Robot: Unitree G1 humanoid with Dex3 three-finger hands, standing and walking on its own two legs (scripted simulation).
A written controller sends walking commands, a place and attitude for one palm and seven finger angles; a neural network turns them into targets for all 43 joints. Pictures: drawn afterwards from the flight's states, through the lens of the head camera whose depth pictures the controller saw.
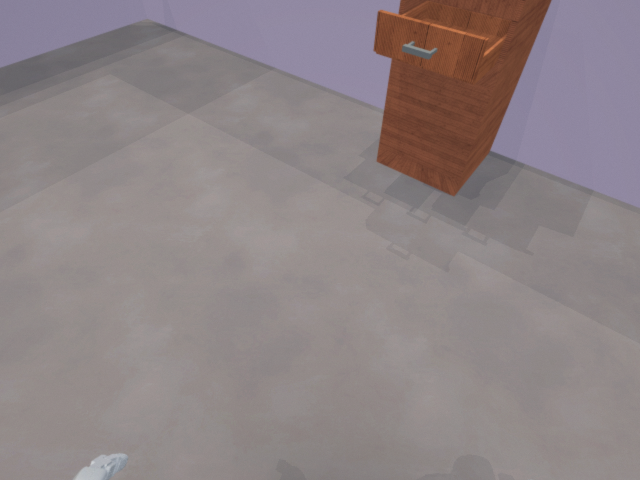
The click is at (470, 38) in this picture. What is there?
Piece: drawer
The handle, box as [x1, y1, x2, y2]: [402, 41, 437, 59]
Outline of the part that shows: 402,46 402,51 428,59 436,51 437,48 434,48 430,51 415,47 413,45 413,41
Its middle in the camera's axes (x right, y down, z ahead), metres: +0.33 -0.63 +1.29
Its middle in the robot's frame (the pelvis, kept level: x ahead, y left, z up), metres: +1.39 -0.27 -0.06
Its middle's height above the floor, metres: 0.71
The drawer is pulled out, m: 0.21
